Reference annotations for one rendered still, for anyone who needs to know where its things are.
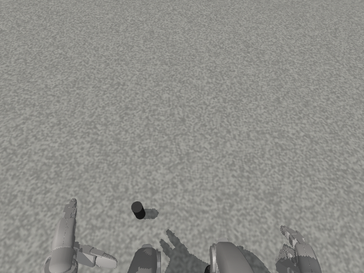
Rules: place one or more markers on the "left robot hand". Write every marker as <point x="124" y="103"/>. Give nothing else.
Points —
<point x="64" y="236"/>

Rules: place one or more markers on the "left robot arm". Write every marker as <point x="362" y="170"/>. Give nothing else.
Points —
<point x="61" y="260"/>

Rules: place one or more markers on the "right robot hand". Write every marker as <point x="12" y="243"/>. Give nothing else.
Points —
<point x="301" y="260"/>

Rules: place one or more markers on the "can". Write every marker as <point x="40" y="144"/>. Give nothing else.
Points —
<point x="138" y="210"/>

